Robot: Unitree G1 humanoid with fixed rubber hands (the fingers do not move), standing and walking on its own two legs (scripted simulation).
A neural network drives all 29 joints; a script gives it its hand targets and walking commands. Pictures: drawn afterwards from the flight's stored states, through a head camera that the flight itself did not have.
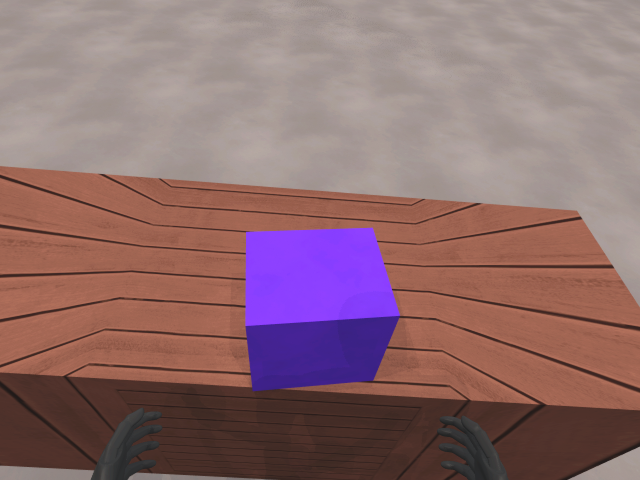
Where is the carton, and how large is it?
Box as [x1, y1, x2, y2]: [245, 228, 399, 390]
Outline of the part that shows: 372,228 246,232 245,325 253,390 373,379 399,314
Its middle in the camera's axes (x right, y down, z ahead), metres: -0.01 +0.12 +0.64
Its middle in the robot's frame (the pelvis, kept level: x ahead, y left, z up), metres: +0.41 +0.04 -0.07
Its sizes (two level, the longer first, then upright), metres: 0.204 0.168 0.202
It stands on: a pedestal, 0.61 m high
